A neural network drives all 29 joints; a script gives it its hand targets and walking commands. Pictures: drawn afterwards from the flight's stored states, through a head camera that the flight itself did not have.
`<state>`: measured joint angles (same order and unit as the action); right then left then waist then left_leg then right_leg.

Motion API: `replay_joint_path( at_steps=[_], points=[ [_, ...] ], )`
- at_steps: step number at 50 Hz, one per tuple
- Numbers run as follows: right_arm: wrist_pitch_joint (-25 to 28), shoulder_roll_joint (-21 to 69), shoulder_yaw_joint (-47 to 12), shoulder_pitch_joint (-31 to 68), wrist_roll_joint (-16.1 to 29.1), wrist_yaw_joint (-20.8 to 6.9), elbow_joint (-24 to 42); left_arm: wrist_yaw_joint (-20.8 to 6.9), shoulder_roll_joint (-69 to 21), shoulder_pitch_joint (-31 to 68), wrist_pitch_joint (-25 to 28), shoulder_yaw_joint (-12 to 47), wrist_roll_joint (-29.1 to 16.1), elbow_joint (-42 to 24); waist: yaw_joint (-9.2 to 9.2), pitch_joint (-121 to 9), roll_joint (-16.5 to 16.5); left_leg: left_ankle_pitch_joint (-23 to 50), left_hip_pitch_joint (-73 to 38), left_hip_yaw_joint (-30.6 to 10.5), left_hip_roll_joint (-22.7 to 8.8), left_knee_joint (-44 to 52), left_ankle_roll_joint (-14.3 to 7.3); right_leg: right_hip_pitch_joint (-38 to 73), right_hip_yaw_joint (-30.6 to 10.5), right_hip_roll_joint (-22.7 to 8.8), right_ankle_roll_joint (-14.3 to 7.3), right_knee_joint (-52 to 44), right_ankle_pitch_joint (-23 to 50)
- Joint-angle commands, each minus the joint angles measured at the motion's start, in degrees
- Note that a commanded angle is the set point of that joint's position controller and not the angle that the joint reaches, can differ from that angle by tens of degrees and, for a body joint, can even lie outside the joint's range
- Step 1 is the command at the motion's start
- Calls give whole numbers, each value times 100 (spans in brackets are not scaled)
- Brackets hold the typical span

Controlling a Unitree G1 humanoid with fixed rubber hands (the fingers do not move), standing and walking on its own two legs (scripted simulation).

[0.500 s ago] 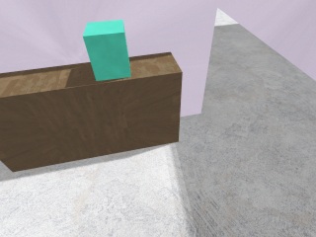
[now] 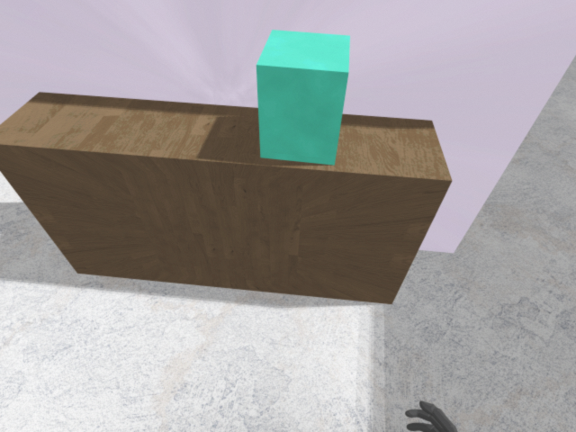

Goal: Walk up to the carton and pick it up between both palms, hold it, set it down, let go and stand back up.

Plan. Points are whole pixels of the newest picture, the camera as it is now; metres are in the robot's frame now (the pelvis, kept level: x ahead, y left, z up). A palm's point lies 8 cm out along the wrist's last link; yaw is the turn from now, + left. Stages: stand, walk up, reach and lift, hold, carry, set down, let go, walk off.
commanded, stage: walk up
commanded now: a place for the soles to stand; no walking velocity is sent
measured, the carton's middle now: (303, 98) +0.91 +0.00 +0.02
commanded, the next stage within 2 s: none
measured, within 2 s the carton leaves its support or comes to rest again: neither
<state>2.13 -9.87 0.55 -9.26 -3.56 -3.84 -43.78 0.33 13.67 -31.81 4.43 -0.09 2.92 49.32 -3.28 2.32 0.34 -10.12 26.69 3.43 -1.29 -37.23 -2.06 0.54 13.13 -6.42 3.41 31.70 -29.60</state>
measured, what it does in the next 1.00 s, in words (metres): walks ahead: right foot, then left foot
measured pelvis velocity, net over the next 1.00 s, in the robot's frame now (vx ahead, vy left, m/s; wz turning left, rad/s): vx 0.38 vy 0.05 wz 0.02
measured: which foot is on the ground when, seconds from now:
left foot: down 0.00-0.50, up 0.52-0.90, down 0.92-1.00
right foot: down 0.00-0.04, up 0.06-0.46, down 0.48-0.94, up 0.96-1.00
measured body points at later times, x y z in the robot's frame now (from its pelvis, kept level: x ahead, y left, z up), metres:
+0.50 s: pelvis +0.22 -0.02 +0.00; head +0.22 -0.01 +0.45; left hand +0.36 +0.20 -0.12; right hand +0.18 -0.27 -0.14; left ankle +0.11 +0.10 -0.71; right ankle +0.32 -0.13 -0.72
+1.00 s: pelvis +0.38 +0.05 +0.00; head +0.41 +0.07 +0.45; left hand +0.37 +0.31 -0.14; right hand +0.53 -0.17 -0.12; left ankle +0.47 +0.18 -0.71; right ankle +0.32 -0.12 -0.69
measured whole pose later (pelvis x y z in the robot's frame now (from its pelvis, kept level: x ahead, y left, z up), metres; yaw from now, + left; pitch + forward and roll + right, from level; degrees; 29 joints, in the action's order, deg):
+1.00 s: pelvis +0.38 +0.05 +0.00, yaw +1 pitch -3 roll +0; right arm 1.2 -10.9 0.2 -9.9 -1.4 -0.8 -44.6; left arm 0.6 14.8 -24.8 1.1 -0.9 1.5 46.9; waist -2.8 6.2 1.6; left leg -13.9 24.3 3.5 -3.7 -40.6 0.2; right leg -13.9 0.7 -6.3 1.5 49.6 -32.5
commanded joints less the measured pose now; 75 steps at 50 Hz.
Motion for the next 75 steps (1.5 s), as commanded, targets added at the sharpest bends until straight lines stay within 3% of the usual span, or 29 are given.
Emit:
replay_joint_path(
  at_steps=[1,2,3,4,9,19,20,22,23,25,26,33,37,39,40,43,45,46,47,49,53,55,57,60,61,63,65,69,75],
  points=[
    [59,-1770,630,-2263,-20,371,54,-49,310,-792,-229,48,-128,-580,921,-1092,-1491,-262,-3910,-4159,-1772,1250,-716,-3528,-717,603,-455,3990,-280],
    [16,-1847,704,-2337,236,441,37,-24,589,-439,-254,-56,-199,-586,842,-855,-1213,-1381,-3535,-5137,-2038,1881,-1250,-3789,-1456,366,-489,4469,-259],
    [-19,-1817,664,-2033,351,491,175,-97,792,483,-216,-62,-138,-924,1051,-517,-716,-2109,-2819,-4491,-2007,2224,-1172,-3926,-1591,103,-567,4533,-190],
    [-15,-1404,545,-1534,357,499,239,-125,901,480,-216,-151,-142,-886,727,-285,-431,-2020,-2386,-3712,-1853,2306,-807,-3975,-1636,106,-521,4510,321],
    [330,-766,266,-1331,252,367,-72,-160,439,406,-136,-112,25,-734,388,239,-730,1718,-1271,-1658,-1171,1922,-725,-3314,-1526,68,-229,3368,938],
    [258,-1076,245,-1734,63,257,-191,-142,90,1570,-79,-150,-7,-1041,522,174,-1004,479,-1019,-721,-915,1569,-770,-2096,-832,393,-422,701,2373],
    [216,-1035,256,-1738,90,277,-288,-98,256,1410,-97,-171,9,-956,534,303,-381,451,-1028,-750,-939,1334,-735,-1855,-801,457,-403,276,2438],
    [149,-1183,215,-1808,114,300,-280,-14,420,1174,-107,-265,75,-809,321,359,-203,37,-633,-692,-830,819,-658,-1138,-495,719,-499,42,2387],
    [134,-1087,145,-1888,96,271,-198,32,587,637,-37,-375,65,-871,19,75,22,-94,-203,-506,-560,-261,-437,-327,-1053,519,-600,-123,1783],
    [-5,-884,162,-2115,90,241,35,149,1271,-368,-108,-564,-5,-763,-173,-449,853,-2399,1011,-161,443,-3161,145,127,-4948,-1841,-1512,-1449,-524],
    [-107,-1079,235,-1948,92,266,87,218,1399,-234,-167,-634,-215,-768,-302,-299,808,-2460,1510,-447,70,-3559,123,215,-5461,-2133,-1781,-1791,-1382],
    [-118,-535,160,-1563,-66,125,5,181,735,774,128,-342,-81,-605,329,180,604,-1034,676,-608,-442,-2741,303,-1598,-2558,-1191,-1508,-1786,708],
    [-198,-662,214,-747,16,-12,198,148,717,852,140,-384,-33,-652,354,294,800,-326,775,-377,-556,-1580,369,-1541,-1989,-1015,-1426,-1811,516],
    [-172,-618,119,-332,28,0,298,119,717,490,59,-438,-96,-644,6,552,584,66,177,-26,-431,-823,352,-1987,-1549,-774,-1306,-1484,770],
    [-171,-564,134,-305,111,21,186,71,672,637,15,-381,-61,-478,88,352,973,183,-297,37,-391,-600,374,-2048,-1445,-609,-1318,-1404,940],
    [-93,-550,39,-493,88,200,146,19,948,581,-86,-357,-116,-561,200,402,934,627,-1087,392,64,326,194,-2137,-1239,-567,-1134,-499,2679],
    [72,-1069,259,-1207,54,316,-112,-35,721,207,-123,-226,-151,-415,551,-127,201,1858,-2331,-165,-265,682,86,-2222,-967,-99,-632,813,2974],
    [59,-1360,344,-1476,115,344,-113,-23,351,-36,-132,-62,-75,-525,600,-664,-603,2265,-2984,-1140,-1171,545,-66,-2693,-832,63,-422,1646,1228],
    [-26,-1449,315,-1431,260,370,-7,9,314,-195,-249,-60,-124,-539,406,-676,-793,2188,-2405,-2348,-1921,1151,-605,-2635,-962,473,-267,2347,-746],
    [-231,-1373,326,-1011,315,472,59,118,490,221,-528,-178,-177,-589,627,-515,-1081,-355,-1613,-2784,-2010,1838,-1007,-2682,-1345,342,-361,2983,-1071],
    [-102,-908,103,-138,258,535,9,154,320,372,-424,-147,-200,-548,160,-97,-1584,2246,-711,-1379,-1764,1566,-1013,-2090,-1547,259,-284,2592,-546],
    [-99,-904,54,-64,264,511,72,134,418,247,-435,-161,-234,-335,154,-504,-1173,2394,-972,-1025,-1600,1311,-994,-1712,-1400,300,-301,2100,18],
    [-207,-989,106,36,295,518,81,93,373,481,-476,-159,-174,-444,155,-489,-1039,597,-588,-822,-1416,1349,-737,-1308,-1334,406,-335,1417,620],
    [-337,-1234,171,62,327,528,131,143,441,710,-439,-137,-139,-555,265,-539,-805,-43,-760,-683,-1322,853,-524,-1133,-1222,329,-479,-40,1774],
    [-326,-1077,141,48,298,496,177,119,563,874,-412,-229,-106,-545,206,-370,-208,114,-293,-932,-1241,621,-416,-902,-1598,149,-573,-192,2080],
    [-390,-715,40,-212,356,500,138,118,1017,1457,-376,-274,-201,-812,527,-132,738,-854,-583,-63,-190,-339,61,-1798,-2761,-797,-1047,-756,3223],
    [-338,-688,-75,-110,324,494,-45,95,952,1786,-365,-252,-272,-751,526,370,265,-208,-1096,-113,-288,209,87,-2241,-2276,-594,-1085,-644,3251],
    [-142,-1141,53,-166,136,463,-101,67,730,1512,-360,-100,-330,-638,285,-625,399,1814,-1399,-315,-561,519,-47,-936,-1755,-133,-542,-156,4228],
    [-228,-1007,-50,-184,349,435,-189,28,724,1734,-496,-98,-311,-541,189,-466,194,1277,-1426,-368,-609,710,-105,-1177,-1749,6,-564,-329,3117]
  ],
)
